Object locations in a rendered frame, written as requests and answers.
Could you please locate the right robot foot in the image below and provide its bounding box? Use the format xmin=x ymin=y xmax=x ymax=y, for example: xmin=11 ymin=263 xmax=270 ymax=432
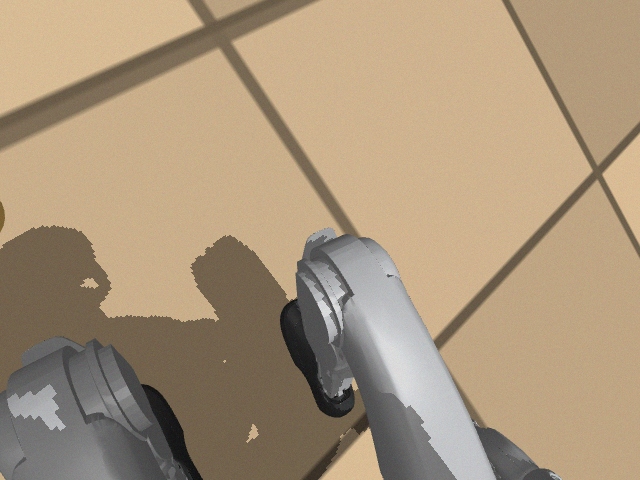
xmin=280 ymin=299 xmax=355 ymax=418

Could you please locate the right robot hand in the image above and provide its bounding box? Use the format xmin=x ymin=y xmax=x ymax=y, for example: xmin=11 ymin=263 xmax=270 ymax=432
xmin=472 ymin=419 xmax=540 ymax=480

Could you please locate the left robot foot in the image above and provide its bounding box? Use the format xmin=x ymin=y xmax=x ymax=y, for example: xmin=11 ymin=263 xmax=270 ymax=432
xmin=141 ymin=384 xmax=203 ymax=480

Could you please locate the tin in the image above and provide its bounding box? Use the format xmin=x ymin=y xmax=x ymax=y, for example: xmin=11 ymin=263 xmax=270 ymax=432
xmin=0 ymin=201 xmax=5 ymax=232

